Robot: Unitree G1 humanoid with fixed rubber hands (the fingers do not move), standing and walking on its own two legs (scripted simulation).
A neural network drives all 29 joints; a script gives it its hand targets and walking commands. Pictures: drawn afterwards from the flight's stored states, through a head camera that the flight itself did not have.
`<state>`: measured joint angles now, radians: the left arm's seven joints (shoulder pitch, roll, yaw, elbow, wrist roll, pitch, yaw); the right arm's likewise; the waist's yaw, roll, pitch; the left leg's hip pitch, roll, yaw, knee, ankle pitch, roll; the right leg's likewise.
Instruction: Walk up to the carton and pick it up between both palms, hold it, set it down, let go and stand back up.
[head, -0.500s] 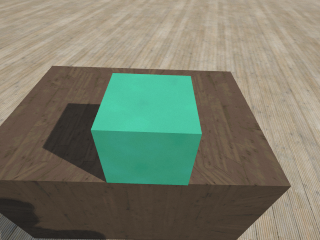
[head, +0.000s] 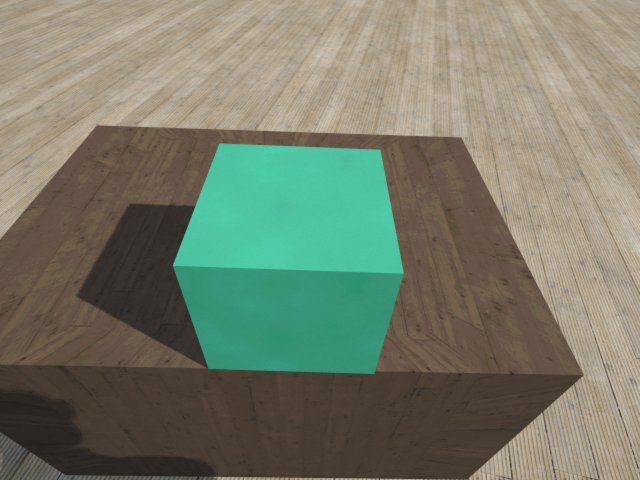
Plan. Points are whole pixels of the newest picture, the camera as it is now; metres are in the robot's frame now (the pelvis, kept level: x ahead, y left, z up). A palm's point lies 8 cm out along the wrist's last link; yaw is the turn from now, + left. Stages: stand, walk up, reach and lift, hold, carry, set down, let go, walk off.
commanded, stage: stand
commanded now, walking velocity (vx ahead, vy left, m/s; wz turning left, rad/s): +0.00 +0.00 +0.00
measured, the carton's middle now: (296, 257) +0.48 +0.05 +0.00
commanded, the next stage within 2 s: none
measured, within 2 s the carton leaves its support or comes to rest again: neither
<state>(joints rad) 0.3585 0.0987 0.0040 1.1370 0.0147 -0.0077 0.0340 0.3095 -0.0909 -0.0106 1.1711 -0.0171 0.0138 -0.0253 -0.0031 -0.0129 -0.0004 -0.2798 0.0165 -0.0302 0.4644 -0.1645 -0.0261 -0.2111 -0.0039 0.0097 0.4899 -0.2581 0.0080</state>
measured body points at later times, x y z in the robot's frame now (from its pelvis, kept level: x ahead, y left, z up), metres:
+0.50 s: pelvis +0.02 +0.00 +0.00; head +0.02 +0.00 +0.45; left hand -0.02 +0.19 -0.17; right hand -0.01 -0.20 -0.16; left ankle +0.05 +0.13 -0.74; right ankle +0.00 -0.13 -0.74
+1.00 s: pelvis +0.03 -0.01 +0.00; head +0.04 +0.00 +0.45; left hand +0.00 +0.19 -0.16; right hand +0.01 -0.20 -0.16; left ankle +0.05 +0.14 -0.74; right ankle +0.00 -0.13 -0.74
